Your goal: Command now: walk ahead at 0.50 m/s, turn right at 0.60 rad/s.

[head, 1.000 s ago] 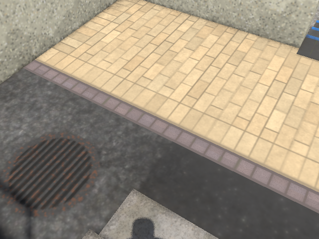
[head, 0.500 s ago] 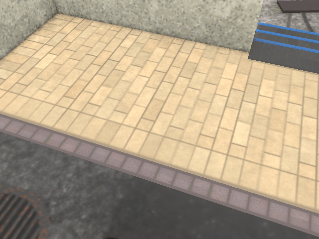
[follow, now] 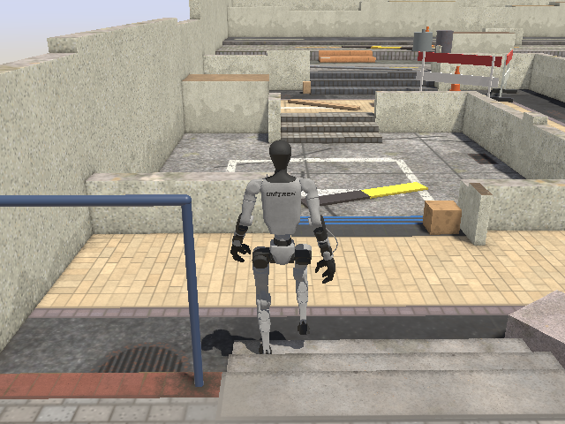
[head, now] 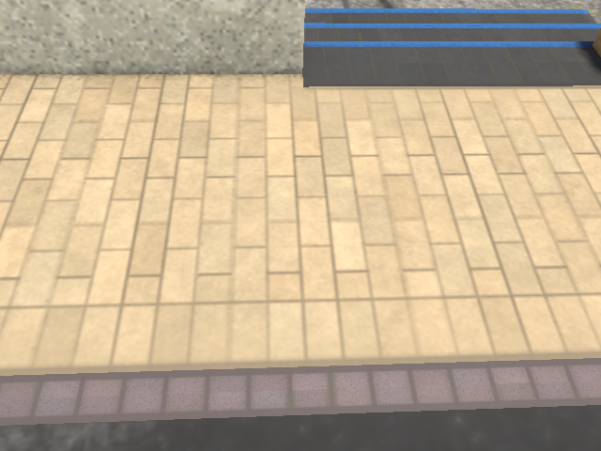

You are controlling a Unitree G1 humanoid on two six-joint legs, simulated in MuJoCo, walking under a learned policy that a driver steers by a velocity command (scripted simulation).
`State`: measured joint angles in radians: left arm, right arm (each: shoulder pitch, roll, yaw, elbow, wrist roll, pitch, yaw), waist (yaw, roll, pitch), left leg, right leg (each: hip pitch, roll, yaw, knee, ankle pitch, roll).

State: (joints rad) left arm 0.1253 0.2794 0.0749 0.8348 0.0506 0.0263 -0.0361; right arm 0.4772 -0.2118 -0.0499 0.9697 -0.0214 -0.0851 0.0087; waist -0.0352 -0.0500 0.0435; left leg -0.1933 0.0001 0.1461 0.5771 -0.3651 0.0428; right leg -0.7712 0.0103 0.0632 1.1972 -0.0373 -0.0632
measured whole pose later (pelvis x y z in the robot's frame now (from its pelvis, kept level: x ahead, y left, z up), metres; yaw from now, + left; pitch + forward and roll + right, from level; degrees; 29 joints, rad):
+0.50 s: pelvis +0.28 -0.09 -0.14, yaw -19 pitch +1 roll -1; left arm 0.14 0.22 0.05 0.94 0.03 -0.01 0.00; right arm 0.34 -0.19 -0.04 0.93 -0.04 -0.05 -0.02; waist -0.07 0.01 0.14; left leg -0.53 0.11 -0.02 1.68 -0.55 0.01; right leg -0.38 0.12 -0.07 0.58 -0.22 -0.14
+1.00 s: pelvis +0.55 -0.12 -0.12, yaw -30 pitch +0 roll +0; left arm 0.29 0.27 0.07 0.88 0.03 -0.05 -0.03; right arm 0.26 -0.22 -0.06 0.86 -0.02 -0.07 0.01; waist 0.00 -0.04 0.03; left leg -0.21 -0.03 0.04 0.42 -0.20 0.05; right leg -0.46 0.03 0.06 1.06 -0.32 -0.08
